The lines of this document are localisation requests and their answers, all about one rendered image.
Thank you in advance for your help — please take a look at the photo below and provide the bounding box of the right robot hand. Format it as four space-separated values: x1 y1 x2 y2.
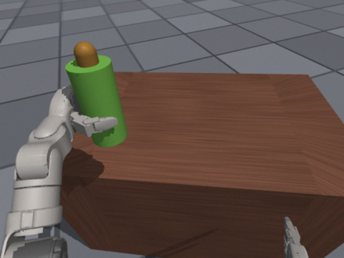
283 217 309 258

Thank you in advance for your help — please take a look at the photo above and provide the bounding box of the left robot arm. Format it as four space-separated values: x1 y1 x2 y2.
0 115 74 258

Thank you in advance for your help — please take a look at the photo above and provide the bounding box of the left robot hand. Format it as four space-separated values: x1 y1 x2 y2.
48 85 118 137

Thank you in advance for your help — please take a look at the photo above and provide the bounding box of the bottle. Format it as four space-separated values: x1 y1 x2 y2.
65 41 127 147

